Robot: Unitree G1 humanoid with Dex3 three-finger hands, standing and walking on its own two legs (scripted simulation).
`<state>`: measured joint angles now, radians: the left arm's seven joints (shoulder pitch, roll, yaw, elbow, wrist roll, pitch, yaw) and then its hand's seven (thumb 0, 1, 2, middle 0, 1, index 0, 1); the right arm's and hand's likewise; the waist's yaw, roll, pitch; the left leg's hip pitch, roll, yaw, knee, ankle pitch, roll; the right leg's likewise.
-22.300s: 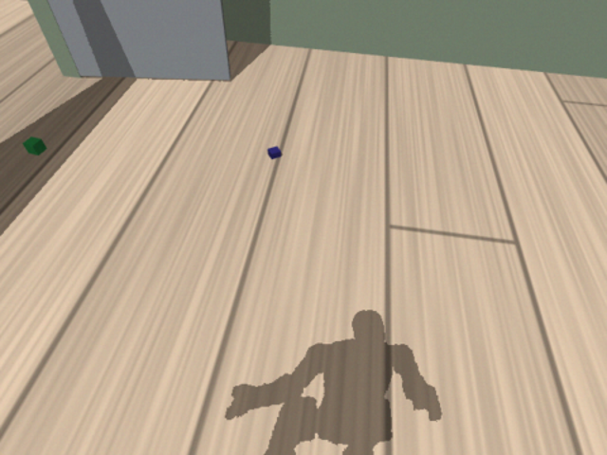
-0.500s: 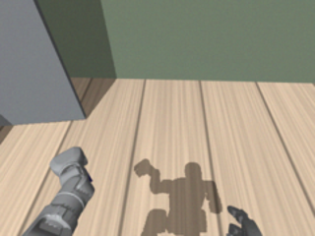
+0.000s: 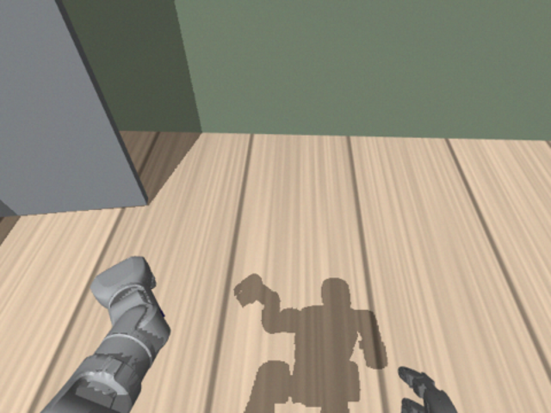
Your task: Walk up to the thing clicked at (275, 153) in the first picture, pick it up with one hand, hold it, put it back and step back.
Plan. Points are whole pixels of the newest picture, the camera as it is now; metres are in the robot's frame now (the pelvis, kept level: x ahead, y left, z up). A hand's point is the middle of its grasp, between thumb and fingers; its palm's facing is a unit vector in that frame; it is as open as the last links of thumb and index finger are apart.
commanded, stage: crouch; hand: left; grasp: from above
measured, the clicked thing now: (142, 311) +0.31 +0.24 -0.10
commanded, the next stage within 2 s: none
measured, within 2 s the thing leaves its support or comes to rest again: neither
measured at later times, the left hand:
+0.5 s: hand (154, 330) +0.30 +0.23 -0.16, palm faces -0.40 -0.21 -0.89, open 7.5 cm
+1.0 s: hand (186, 341) +0.37 +0.23 -0.41, palm faces -0.34 -0.24 -0.91, open 7.5 cm
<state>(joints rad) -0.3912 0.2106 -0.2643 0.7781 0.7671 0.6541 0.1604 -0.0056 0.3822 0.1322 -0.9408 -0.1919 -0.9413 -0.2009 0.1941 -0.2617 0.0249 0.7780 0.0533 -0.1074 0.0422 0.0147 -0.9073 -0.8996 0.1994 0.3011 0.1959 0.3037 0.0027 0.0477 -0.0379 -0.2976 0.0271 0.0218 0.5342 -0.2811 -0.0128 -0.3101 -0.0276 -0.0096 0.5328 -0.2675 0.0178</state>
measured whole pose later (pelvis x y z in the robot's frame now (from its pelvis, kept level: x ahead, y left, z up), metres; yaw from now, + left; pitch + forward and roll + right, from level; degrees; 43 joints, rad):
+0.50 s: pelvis -0.03 +0.00 -0.05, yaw +0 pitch +14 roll -1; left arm -0.58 0.23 -0.13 1.21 0.84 0.44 0.40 0.00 0.43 0.02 -0.94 -0.19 -0.97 -0.15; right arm 0.24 -0.27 -0.01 0.78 0.00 -0.14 0.07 0.01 -0.88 -0.89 0.20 0.30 0.20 0.30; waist -0.07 -0.02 -0.09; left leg -0.76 0.04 0.01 0.91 -0.40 -0.02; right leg -0.77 -0.02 -0.01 0.89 -0.38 0.02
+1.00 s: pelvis -0.08 +0.01 -0.27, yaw -2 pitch +36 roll -4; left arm -0.93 0.43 0.10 1.45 0.84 0.32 0.50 0.00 0.38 0.07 -0.99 -0.14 -1.01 -0.12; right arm 0.17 -0.21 0.02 0.87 -0.08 -0.17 0.11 0.01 -0.88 -0.89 0.20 0.30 0.20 0.30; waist -0.21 0.06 -0.20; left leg -1.84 0.05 -0.06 1.86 -0.65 -0.01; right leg -1.82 -0.01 -0.03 1.80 -0.60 0.03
